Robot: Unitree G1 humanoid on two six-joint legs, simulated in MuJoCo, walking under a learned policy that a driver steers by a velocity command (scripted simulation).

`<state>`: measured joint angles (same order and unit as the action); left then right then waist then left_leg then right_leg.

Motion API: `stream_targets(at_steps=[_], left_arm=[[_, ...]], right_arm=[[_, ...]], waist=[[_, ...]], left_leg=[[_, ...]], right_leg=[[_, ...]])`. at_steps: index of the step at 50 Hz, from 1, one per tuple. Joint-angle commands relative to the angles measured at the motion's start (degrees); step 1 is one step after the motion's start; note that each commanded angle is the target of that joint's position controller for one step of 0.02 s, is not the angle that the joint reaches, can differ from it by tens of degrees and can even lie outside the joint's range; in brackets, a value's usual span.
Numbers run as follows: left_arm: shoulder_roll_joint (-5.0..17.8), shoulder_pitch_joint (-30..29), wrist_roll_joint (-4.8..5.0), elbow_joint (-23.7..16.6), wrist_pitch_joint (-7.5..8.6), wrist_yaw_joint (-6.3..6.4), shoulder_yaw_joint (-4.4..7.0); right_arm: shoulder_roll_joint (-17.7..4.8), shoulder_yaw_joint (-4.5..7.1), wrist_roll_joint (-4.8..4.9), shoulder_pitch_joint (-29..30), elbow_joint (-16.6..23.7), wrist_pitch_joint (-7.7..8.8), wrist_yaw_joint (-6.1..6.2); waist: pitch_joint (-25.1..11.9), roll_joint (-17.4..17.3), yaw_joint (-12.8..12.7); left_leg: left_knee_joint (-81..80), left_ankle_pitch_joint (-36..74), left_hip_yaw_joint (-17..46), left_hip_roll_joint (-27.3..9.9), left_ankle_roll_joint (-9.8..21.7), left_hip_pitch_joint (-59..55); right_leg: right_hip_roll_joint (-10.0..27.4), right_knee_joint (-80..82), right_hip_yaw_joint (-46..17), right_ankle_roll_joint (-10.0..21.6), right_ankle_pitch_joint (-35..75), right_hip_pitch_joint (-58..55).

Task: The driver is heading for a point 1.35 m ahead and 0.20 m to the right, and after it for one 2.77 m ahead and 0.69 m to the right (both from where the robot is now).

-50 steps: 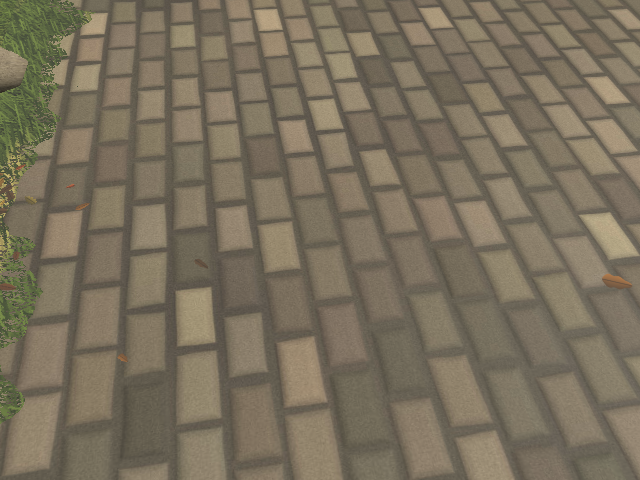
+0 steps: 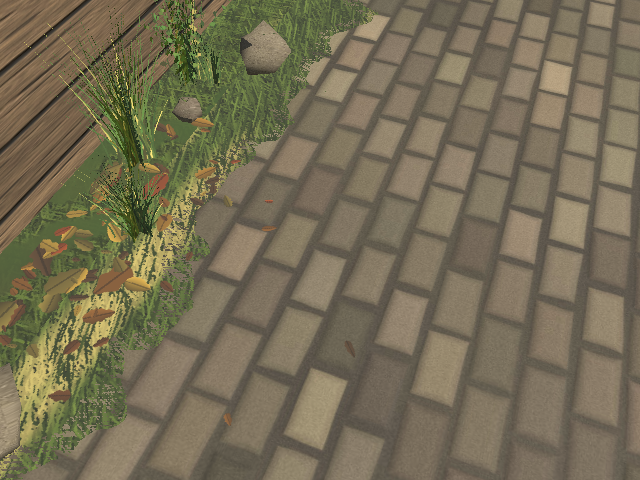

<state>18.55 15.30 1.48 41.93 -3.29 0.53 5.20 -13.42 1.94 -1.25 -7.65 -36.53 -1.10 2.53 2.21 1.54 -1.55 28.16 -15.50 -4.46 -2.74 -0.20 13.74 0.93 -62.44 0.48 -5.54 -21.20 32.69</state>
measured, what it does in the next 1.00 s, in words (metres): walks ahead: right foot, then left foot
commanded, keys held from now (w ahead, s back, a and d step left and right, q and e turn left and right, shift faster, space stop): e+shift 0.32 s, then w+e+shift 0.08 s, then w+q+shift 0.60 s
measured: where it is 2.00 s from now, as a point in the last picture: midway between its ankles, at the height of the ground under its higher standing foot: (313, 249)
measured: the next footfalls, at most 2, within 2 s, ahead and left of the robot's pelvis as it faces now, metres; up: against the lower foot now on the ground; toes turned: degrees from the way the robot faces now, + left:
right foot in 0.16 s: +0.04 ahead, -0.14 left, +0.00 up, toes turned -13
left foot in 0.64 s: +0.16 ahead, +0.05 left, +0.00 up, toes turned -23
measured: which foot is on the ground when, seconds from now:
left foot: down 0.00-0.16, up 0.18-0.62, down 0.64-1.00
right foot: up 0.00-0.14, down 0.16-0.64, up 0.66-1.00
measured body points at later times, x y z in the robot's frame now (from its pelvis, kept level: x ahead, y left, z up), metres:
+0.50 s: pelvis +0.03 -0.04 +0.00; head +0.05 -0.06 +0.45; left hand +0.30 +0.15 -0.07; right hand +0.07 -0.37 -0.09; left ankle +0.13 +0.07 -0.71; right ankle +0.00 -0.14 -0.74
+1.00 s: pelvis +0.27 -0.08 +0.00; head +0.32 -0.05 +0.44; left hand +0.59 +0.07 -0.05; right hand +0.16 -0.32 -0.11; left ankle +0.12 +0.06 -0.74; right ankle +0.40 -0.27 -0.71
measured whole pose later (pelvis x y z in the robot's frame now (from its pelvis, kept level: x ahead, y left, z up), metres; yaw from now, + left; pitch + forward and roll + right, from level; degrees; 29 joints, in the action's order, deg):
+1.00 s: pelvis +0.27 -0.08 +0.00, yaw -7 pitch +4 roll -4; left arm 15.2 -2.4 1.6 32.2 7.8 -2.5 2.5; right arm -11.8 1.0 2.6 -32.6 -45.9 2.4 1.6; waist 0.6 1.4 8.2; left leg 19.2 -24.7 16.3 0.9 3.6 -2.6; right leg -1.8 -29.7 -5.5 -3.1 -3.0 32.9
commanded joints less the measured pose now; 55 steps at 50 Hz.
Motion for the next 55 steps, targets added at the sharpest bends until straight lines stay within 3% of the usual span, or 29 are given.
stream_targets(at_steps=[1,4,7,8,9,10,11,13,16,18,20,24,27,29,31,32,33,34,35,37,38,40,46,49,51,52,53,54,55], left_arm=[[0.24,-5.15,-0.05,-7.55,0.30,-1.33,-0.71],[2.14,-5.14,0.12,-9.73,0.47,-2.92,-0.34],[4.16,0.13,-0.07,-8.70,-0.12,-2.25,1.21],[9.02,3.73,-0.25,-8.21,0.00,-1.11,3.02],[18.12,4.32,-1.23,-9.96,0.57,-0.19,4.83],[15.17,6.32,-3.14,-10.54,2.13,-1.03,3.94],[13.66,4.48,-3.01,-10.16,3.16,-1.18,3.34],[9.92,-2.85,-0.05,-10.92,2.93,0.07,2.31],[8.78,-7.33,-0.55,-12.59,1.49,1.51,1.73],[9.21,-4.73,0.34,-12.27,1.71,1.84,1.93],[10.71,-4.43,0.62,-12.28,2.36,1.65,2.12],[8.02,-2.13,-0.45,-10.35,4.07,0.54,0.40],[8.19,-2.61,-0.77,-10.36,5.22,-0.71,-0.33],[7.90,-4.11,-0.57,-10.46,5.69,-1.19,-0.68],[5.44,-6.75,-1.16,-11.06,6.09,-1.10,-1.49],[2.46,-8.78,-1.76,-12.28,6.61,-0.83,-2.36],[0.65,-10.02,-1.88,-15.72,8.16,-0.69,-2.98],[2.03,-10.90,0.67,-17.01,9.71,-0.73,-2.83],[4.22,-12.98,1.86,-16.60,10.66,-0.94,-2.24],[2.72,-14.55,-0.64,-15.97,11.63,-1.46,-2.47],[2.84,-15.06,-1.44,-15.68,11.82,-1.73,-2.09],[1.94,-16.65,-1.32,-15.04,11.55,-2.20,-1.88],[-1.34,-25.40,-0.39,-15.26,12.00,-3.16,-2.26],[1.06,-25.68,0.68,-15.35,12.35,-2.95,-1.09],[4.91,-19.10,1.22,-14.19,12.60,-2.11,0.81],[7.32,-8.95,1.43,-12.06,12.41,-1.19,2.05],[9.86,6.31,1.35,-9.79,11.39,-0.10,2.85],[13.62,12.37,-0.67,-7.45,10.68,-0.62,3.02],[8.59,9.31,-1.18,-8.12,10.55,-1.15,2.07]], right_arm=[[-9.03,3.12,0.36,2.36,3.56,0.43,0.64],[-12.36,4.70,1.14,-0.32,2.26,0.20,0.15],[-10.91,4.91,2.89,-0.84,0.88,1.05,-0.90],[-9.07,4.68,1.90,-3.63,0.19,1.48,-1.40],[-5.36,3.18,-0.85,-0.29,4.64,1.81,-1.59],[-7.75,3.51,-0.56,6.48,5.76,2.15,-1.16],[-8.83,3.82,0.89,8.44,5.97,2.15,-0.82],[-9.31,4.19,0.58,6.32,4.32,2.01,0.32],[-8.05,4.07,0.40,3.03,2.72,2.06,-0.16],[-7.60,3.70,1.14,2.19,1.93,2.78,-1.32],[-8.15,3.77,1.80,3.90,2.59,3.84,-2.46],[-7.75,3.07,1.91,2.44,1.34,5.78,-3.65],[-7.84,2.44,2.87,1.84,2.16,6.64,-3.88],[-7.85,2.17,3.27,-1.95,1.29,7.19,-4.15],[-8.17,2.36,3.34,-11.25,-2.19,7.51,-4.25],[-9.60,2.67,3.07,-18.19,-4.24,7.80,-4.21],[-15.72,4.06,2.73,-21.35,-3.66,7.94,-4.54],[-16.68,4.48,1.82,-21.59,-2.73,8.04,-5.25],[-14.06,3.86,1.55,-20.12,-2.00,8.36,-5.11],[-11.57,2.93,1.80,-21.08,-1.50,7.67,-4.53],[-10.32,2.40,2.32,-20.72,-1.77,7.02,-3.87],[-7.63,1.25,2.71,-21.02,-2.52,5.81,-2.63],[-8.77,1.53,3.50,-22.19,-4.97,4.49,-0.49],[-8.97,1.89,4.24,-21.83,-5.99,4.31,-0.44],[-10.01,2.45,3.97,-19.16,-5.29,4.08,-0.67],[-10.50,2.59,3.05,-16.35,-3.94,4.04,-1.07],[-8.23,1.86,0.95,-14.25,-1.71,4.20,-1.46],[0.26,-0.62,3.35,-22.65,0.51,5.22,-1.71],[-4.05,-0.27,6.38,-21.29,0.08,5.18,-1.09]], waist=[[-4.66,-9.21,2.84],[-6.68,-10.67,3.66],[-6.82,-7.38,0.48],[-7.47,2.69,-0.24],[-7.25,22.32,0.71],[-14.79,13.91,-4.86],[-12.46,8.63,-3.98],[-8.06,2.65,0.02],[-8.49,4.26,2.59],[-10.75,3.94,1.40],[-7.99,7.72,0.80],[-6.64,9.18,-1.23],[-2.49,9.38,-1.32],[-1.50,7.83,0.64],[-1.75,2.97,4.59],[-1.85,-4.38,6.67],[0.32,-18.01,6.03],[1.79,-17.51,6.35],[3.64,-10.76,6.34],[1.37,-5.21,6.42],[1.55,-5.09,5.89],[2.31,-7.15,5.62],[3.46,-9.52,7.80],[3.01,-11.88,6.74],[-0.83,-13.06,2.04],[-7.59,-12.02,-3.51],[-20.23,-8.09,-10.18],[-31.86,18.27,-5.42],[-24.40,21.12,-5.60]], left_leg=[[-6.11,21.49,4.17,-13.03,10.87,-6.87],[-3.38,26.01,3.93,-16.42,11.02,-8.10],[5.95,20.17,-0.99,-15.19,5.26,-3.20],[18.57,8.76,-5.51,-10.21,0.31,5.90],[37.00,-23.45,-5.18,0.29,-6.19,27.54],[45.54,-26.15,7.38,2.67,-5.54,30.34],[46.97,-21.78,9.58,1.97,-3.90,31.06],[40.97,-12.29,10.75,0.57,-2.86,30.66],[33.34,-4.79,9.76,3.50,-3.91,23.07],[24.55,-1.33,9.90,4.34,-3.77,20.56],[18.17,-2.20,10.03,5.37,-3.48,18.92],[12.41,0.84,5.85,2.27,-2.33,13.50],[9.98,-0.78,3.60,0.83,0.89,11.87],[6.10,0.55,1.94,0.91,3.53,6.82],[3.40,-1.97,0.89,2.70,5.50,-1.06],[-0.45,-8.46,9.87,-0.86,7.70,-6.76],[-12.76,-22.86,36.92,-11.27,15.36,-13.79],[-20.89,-37.91,57.41,-17.20,21.23,-17.77],[-19.32,-35.30,55.00,-17.61,20.02,-18.57],[-17.25,-24.41,44.35,-12.70,17.66,-18.84],[-17.44,-20.27,40.17,-10.80,16.52,-17.26],[-18.58,-12.39,34.21,-7.73,14.95,-13.10],[-17.28,0.12,27.33,-3.34,13.13,-2.40],[-15.03,6.75,30.04,-4.32,11.68,-3.31],[-7.26,24.67,29.96,-3.92,9.61,-4.21],[4.68,31.04,27.29,-1.34,7.46,-0.14],[22.14,23.85,24.65,1.03,6.12,9.21],[43.08,-14.24,19.04,7.90,3.44,28.95],[51.86,-12.99,16.09,2.59,3.37,36.96]], right_leg=[[3.37,8.77,1.17,-0.64,1.99,0.74],[2.01,17.39,4.68,1.67,0.20,-5.31],[-1.22,31.48,5.82,6.08,11.03,-16.55],[2.27,36.58,-3.37,9.77,30.17,-26.55],[17.83,37.55,-29.97,21.97,53.03,-36.09],[21.21,40.31,-34.53,28.19,47.38,-36.70],[18.63,41.10,-29.90,25.84,40.37,-35.17],[13.27,41.01,-23.79,19.86,31.07,-29.86],[8.75,41.21,-20.54,17.86,29.38,-23.29],[7.45,45.26,-23.79,18.02,0.14,-23.17],[7.94,48.39,-28.68,18.52,-13.59,-20.39],[9.52,46.86,-24.72,17.65,-12.41,-18.67],[11.29,47.93,-24.66,17.90,-15.42,-15.88],[11.32,46.86,-22.06,17.19,-16.21,-13.38],[8.00,38.54,-15.40,15.11,-14.96,-9.80],[3.76,24.08,-8.76,12.50,-9.22,-4.09],[-3.41,3.56,0.14,7.44,-4.96,11.17],[-4.04,-4.43,-5.27,7.78,-7.91,24.13],[-0.89,-7.34,-8.29,8.67,-2.82,27.38],[0.35,-3.69,-7.36,8.27,2.83,24.62],[0.96,0.67,-7.06,7.52,5.63,21.85],[0.15,8.52,-5.43,5.54,10.07,15.90],[-5.06,29.02,-2.29,2.01,19.88,-0.92],[-4.64,34.11,-4.04,1.98,19.48,-8.88],[-4.93,36.28,-3.01,4.06,15.43,-19.10],[-2.00,35.47,-4.55,6.17,15.13,-32.54],[5.81,30.61,-10.59,8.76,5.83,-53.35],[22.76,39.26,-44.08,18.31,-20.46,-72.23],[23.79,45.56,-52.07,18.12,-29.67,-66.05]])
Over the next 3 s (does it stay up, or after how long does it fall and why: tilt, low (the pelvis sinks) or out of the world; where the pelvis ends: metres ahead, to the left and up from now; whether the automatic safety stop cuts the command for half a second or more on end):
stays up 1.53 -0.03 0.00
